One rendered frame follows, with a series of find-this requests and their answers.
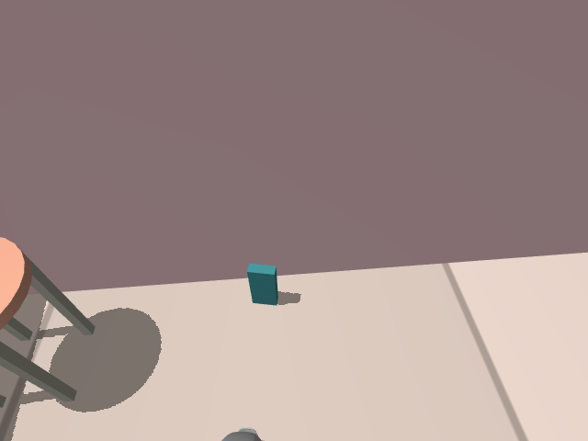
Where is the carton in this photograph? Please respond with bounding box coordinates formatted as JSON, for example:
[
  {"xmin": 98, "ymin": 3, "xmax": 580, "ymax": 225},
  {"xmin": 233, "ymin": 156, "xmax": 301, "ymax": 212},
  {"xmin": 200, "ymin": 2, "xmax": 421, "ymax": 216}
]
[{"xmin": 247, "ymin": 264, "xmax": 278, "ymax": 306}]

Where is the stool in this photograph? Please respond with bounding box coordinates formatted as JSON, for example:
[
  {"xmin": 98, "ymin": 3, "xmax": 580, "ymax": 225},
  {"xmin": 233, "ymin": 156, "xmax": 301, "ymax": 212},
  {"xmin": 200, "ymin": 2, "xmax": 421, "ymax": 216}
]
[{"xmin": 0, "ymin": 237, "xmax": 95, "ymax": 408}]

